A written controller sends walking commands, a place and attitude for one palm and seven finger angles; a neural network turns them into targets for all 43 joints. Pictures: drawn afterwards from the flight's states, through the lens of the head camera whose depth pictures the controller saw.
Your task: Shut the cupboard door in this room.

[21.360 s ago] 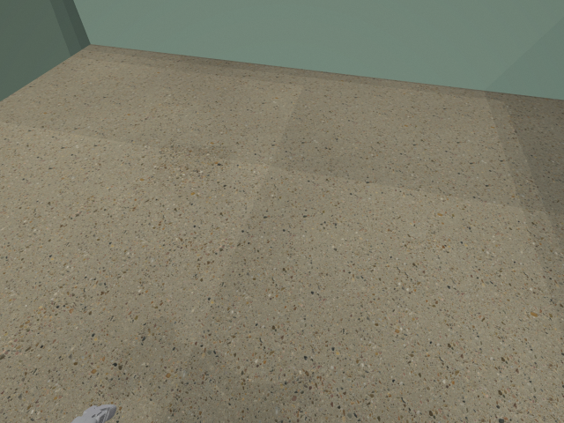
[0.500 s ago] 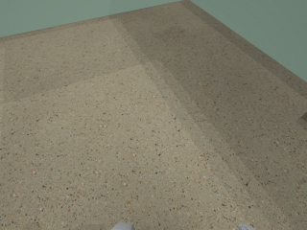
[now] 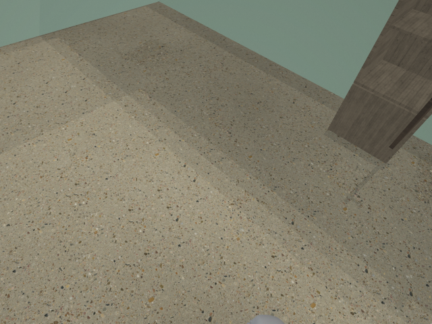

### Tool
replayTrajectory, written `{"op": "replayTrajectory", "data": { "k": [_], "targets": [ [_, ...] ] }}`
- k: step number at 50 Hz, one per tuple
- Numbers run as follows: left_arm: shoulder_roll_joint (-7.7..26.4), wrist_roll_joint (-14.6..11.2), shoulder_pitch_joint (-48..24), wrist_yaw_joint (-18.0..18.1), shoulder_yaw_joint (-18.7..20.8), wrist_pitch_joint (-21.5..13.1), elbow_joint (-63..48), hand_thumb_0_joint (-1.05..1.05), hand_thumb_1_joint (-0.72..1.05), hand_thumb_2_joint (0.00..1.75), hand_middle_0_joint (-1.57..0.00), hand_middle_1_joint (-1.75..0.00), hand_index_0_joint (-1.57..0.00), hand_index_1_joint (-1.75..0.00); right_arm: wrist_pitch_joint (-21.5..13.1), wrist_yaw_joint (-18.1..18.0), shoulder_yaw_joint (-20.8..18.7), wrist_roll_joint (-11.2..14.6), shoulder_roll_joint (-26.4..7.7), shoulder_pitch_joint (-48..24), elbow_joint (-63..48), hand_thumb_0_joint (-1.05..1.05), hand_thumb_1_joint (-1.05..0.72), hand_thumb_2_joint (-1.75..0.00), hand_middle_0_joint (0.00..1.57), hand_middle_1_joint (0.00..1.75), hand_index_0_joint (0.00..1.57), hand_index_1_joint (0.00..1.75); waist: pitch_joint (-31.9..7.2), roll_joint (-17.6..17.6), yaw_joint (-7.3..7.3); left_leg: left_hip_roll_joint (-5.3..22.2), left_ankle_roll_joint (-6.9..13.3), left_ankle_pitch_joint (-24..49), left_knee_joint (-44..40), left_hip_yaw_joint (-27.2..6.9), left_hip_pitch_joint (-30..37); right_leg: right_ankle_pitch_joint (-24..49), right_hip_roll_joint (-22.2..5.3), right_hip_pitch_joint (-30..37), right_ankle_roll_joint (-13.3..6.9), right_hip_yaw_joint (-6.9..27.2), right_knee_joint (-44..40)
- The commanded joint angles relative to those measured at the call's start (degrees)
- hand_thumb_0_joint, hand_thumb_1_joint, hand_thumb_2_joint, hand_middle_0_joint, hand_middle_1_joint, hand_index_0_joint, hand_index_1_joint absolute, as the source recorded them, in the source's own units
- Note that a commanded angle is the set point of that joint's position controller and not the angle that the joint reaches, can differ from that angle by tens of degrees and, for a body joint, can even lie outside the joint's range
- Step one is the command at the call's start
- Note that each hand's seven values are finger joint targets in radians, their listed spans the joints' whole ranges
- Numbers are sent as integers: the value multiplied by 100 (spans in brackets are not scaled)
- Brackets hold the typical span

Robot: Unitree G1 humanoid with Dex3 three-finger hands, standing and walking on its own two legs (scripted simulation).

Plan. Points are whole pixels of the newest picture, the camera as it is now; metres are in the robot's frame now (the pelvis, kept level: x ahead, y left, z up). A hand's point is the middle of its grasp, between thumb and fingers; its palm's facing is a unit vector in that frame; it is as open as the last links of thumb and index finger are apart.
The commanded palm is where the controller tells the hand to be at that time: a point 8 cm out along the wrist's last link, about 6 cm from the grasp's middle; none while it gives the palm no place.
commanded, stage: turn or walk to find it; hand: left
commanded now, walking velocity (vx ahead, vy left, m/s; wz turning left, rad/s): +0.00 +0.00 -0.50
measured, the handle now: out of the picture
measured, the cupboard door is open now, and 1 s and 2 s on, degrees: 85 85 85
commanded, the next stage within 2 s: stand and wait in 1.04 s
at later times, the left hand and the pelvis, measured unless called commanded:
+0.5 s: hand out of the picture +0.09 +0.10 -0.15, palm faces -0.19 -0.95 -0.24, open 7.4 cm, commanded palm none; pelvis -0.02 -0.07 +0.00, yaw -13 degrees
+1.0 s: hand (134, 315) +0.16 +0.17 -0.17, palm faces -0.37 -0.90 -0.22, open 7.4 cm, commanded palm none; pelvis +0.03 -0.01 +0.00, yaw -28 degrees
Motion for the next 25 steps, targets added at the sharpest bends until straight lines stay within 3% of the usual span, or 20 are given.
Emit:
{"op": "replayTrajectory", "data": {
  "k": [1, 3, 5, 6, 7, 8, 9, 10, 11, 12, 14, 16, 18, 22, 23, 25],
  "targets": [
    [48, -1, -529, 5, -57, -189, -649, 0, 90, 90, -20, -30, -20, -30, -91, -30, -327, -35, -1177, 330, -160, 0, -90, -90, 20, 30, 20, 30, -492, 1149, -199, 1678, 595, 2726, -695, -1087, 768, -256, -32, -226, -126, -298, -882],
    [23, -4, -566, 14, -80, -215, -676, 0, 90, 90, -20, -30, -20, -30, -68, -5, -342, -50, -1209, 332, -110, 0, -90, -90, 20, 30, 20, 30, -502, 1213, -219, 1714, 545, 2600, -595, -1040, 564, -309, 40, 129, -220, -410, -1325],
    [39, -9, -438, 37, -82, -247, -649, 0, 90, 90, -20, -30, -20, -30, -60, 18, -351, -51, -1247, 275, -80, 0, -90, -90, 20, 30, 20, 30, -558, 1239, -139, 1742, 433, 2575, -401, -913, 437, -59, 104, 479, -324, -491, -1873],
    [71, -17, -244, 51, -68, -284, -614, 0, 90, 90, -20, -30, -20, -30, -56, 20, -347, -37, -1247, 225, -82, 0, -90, -90, 20, 30, 20, 30, -666, 1127, -17, 1696, 291, 2556, -94, -775, 360, 375, 119, 862, -389, -486, -2518],
    [215, -2, 87, 71, -54, -332, -523, 0, 90, 90, -20, -30, -20, -30, -39, 39, -336, -8, -1222, 184, -87, 0, -90, -90, 20, 30, 20, 30, -815, 809, 161, 1553, 13, 2255, 474, -468, 78, 1180, 107, 1517, -460, -519, -3330],
    [697, 47, 505, 129, 23, -428, -417, 0, 90, 90, -20, -30, -20, -30, -9, 71, -289, 44, -970, 304, -162, 0, -90, -90, 20, 30, 20, 30, -1084, -365, 349, 1190, -392, 1002, 1605, -131, -915, 2168, -743, 2641, -729, 515, -3994],
    [1282, 29, 783, 213, 135, -470, -318, 0, 90, 90, -20, -30, -20, -30, 32, 82, -135, 24, -565, -61, -478, 0, -90, -90, 20, 30, 20, 30, -891, -1860, 499, 295, -711, -1966, 2943, -216, -2456, 4367, -1996, 2922, -1289, 2333, -4035],
    [1223, -68, 870, 257, 123, -428, -286, 0, 90, 90, -20, -30, -20, -30, 146, 10, -161, 40, -790, -271, -524, 0, -90, -90, 20, 30, 20, 30, -887, -1283, 546, 253, -646, -2065, 3486, -1034, -2358, 4755, -2087, 2487, -1677, 2023, -3947],
    [1066, -56, 519, 295, 136, -418, -366, 0, 90, 90, -20, -30, -20, -30, 205, 6, -176, 57, -750, -188, -468, 0, -90, -90, 20, 30, 20, 30, -736, -1214, 380, 327, -623, -1657, 3735, -1252, -2371, 3743, -1804, 2150, -1706, 1753, -4113],
    [925, -54, 160, 325, 132, -381, -465, 0, 90, 90, -20, -30, -20, -30, 233, 6, -188, 28, -780, -263, -421, 0, -90, -90, 20, 30, 20, 30, -483, -1112, 284, 336, -643, -1325, 3868, -1303, -2446, 3214, -1568, 1963, -1600, 1751, -4169],
    [677, -64, -127, 281, 14, -428, -567, 0, 90, 90, -20, -30, -20, -30, 235, 45, -233, -24, -870, -165, -252, 0, -90, -90, 20, 30, 20, 30, -192, -689, 98, 313, -725, -642, 3884, -1361, -2301, 3033, -1120, 1601, -1345, 1311, -4178],
    [642, -76, -103, 241, 2, -496, -564, 0, 90, 90, -20, -30, -20, -30, 242, 62, -224, -42, -842, 98, -170, 0, -90, -90, 20, 30, 20, 30, -390, -585, 2, 233, -804, -311, 3787, -1336, -2200, 2828, -912, 1760, -1220, 1155, -4252],
    [638, -65, 45, 217, 16, -547, -506, 0, 90, 90, -20, -30, -20, -30, 223, 90, -237, -72, -862, 109, -181, 0, -90, -90, 20, 30, 20, 30, -484, -639, 43, 216, -868, -149, 3630, -1303, -2206, 1935, -813, 1854, -1210, 1249, -4441],
    [642, -51, 530, 144, 38, -652, -306, 0, 90, 90, -20, -30, -20, -30, 138, 152, -267, -92, -945, -416, -389, 0, -90, -90, 20, 30, 20, 30, -230, -644, 246, 192, -865, -27, 3361, -1403, -2567, 280, -822, 1943, -1324, 1846, -4857],
    [646, -44, 623, 137, 44, -678, -283, 0, 90, 90, -20, -30, -20, -30, 114, 164, -270, -97, -951, -534, -444, 0, -90, -90, 20, 30, 20, 30, -194, -615, 278, 201, -868, -41, 3290, -1400, -2630, 11, -856, 1950, -1393, 2006, -4928],
    [626, -37, 634, 140, 49, -675, -278, 0, 90, 90, -20, -30, -20, -30, 101, 151, -254, -81, -955, -703, -522, 0, -90, -90, 20, 30, 20, 30, -96, -591, 270, 191, -876, -84, 3027, -1444, -2609, 211, -869, 1895, -1453, 2069, -4925]
  ]
}}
